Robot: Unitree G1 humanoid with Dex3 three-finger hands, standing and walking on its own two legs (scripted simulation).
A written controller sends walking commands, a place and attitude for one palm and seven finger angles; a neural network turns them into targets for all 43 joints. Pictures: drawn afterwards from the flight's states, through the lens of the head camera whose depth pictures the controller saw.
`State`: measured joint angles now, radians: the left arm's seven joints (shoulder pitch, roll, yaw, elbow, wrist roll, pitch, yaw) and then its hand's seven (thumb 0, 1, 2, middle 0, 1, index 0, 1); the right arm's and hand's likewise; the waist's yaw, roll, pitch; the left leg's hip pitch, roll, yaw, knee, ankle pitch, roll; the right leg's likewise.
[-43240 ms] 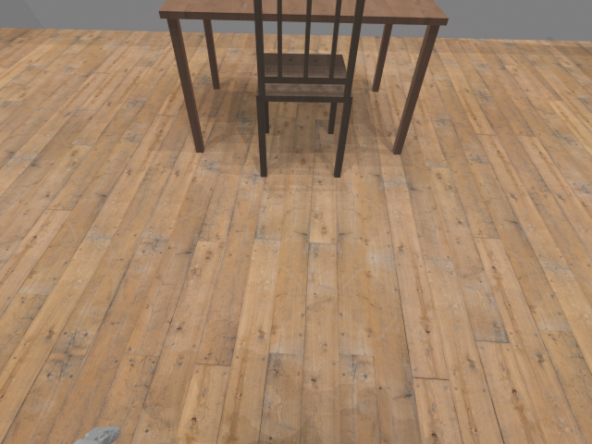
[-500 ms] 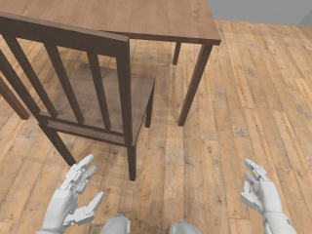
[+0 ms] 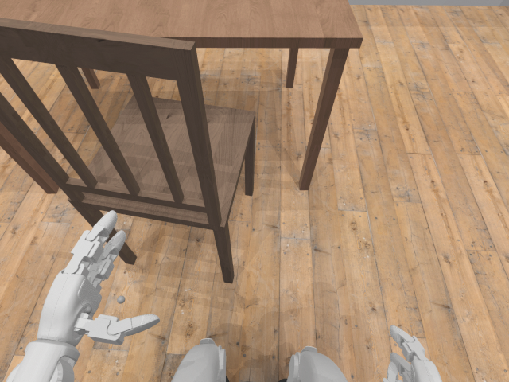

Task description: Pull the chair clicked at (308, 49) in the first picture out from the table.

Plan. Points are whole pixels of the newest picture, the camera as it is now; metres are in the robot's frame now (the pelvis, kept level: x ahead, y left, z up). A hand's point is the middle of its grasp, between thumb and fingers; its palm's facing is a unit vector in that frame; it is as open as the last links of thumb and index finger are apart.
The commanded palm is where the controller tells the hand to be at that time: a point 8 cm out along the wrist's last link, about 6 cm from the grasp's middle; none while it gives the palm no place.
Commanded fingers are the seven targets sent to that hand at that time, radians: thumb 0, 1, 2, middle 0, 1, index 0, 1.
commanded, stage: raise the hand toward the chair's back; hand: left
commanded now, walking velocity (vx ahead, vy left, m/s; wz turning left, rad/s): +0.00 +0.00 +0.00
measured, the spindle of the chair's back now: (108, 142) +0.51 +0.30 +0.03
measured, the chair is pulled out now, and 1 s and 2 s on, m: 0.17 0.17 0.17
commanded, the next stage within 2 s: aim the fingers beside a spindle in 1.12 s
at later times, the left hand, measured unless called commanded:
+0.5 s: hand (101, 286) +0.24 +0.23 +0.04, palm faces -0.15 -0.99 -0.03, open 16.8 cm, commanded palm +0.24 +0.29 +0.05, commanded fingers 0.00 -0.50 0.30 -0.06 -0.08 -0.06 -0.08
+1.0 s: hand (91, 273) +0.26 +0.24 +0.05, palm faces -0.13 -0.99 -0.06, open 16.9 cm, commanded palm +0.24 +0.30 +0.05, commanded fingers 0.00 -0.50 0.30 -0.06 -0.08 -0.06 -0.08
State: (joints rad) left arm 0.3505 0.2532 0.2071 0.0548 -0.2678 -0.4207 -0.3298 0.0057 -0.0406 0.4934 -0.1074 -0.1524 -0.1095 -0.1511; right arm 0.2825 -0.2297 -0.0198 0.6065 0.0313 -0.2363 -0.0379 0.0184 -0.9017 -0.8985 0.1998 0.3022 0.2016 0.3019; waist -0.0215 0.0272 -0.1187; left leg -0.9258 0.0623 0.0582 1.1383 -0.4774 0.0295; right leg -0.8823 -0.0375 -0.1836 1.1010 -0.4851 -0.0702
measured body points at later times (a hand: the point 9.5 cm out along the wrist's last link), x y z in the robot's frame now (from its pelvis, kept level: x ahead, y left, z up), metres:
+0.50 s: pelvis +0.02 +0.03 +0.01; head +0.10 +0.05 +0.45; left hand +0.25 +0.28 +0.04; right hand +0.22 -0.19 -0.06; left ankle +0.04 +0.10 -0.65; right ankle +0.04 -0.08 -0.65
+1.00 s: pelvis +0.02 +0.04 +0.01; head +0.09 +0.06 +0.46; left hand +0.26 +0.29 +0.05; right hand +0.19 -0.21 -0.06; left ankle +0.04 +0.10 -0.65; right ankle +0.04 -0.08 -0.65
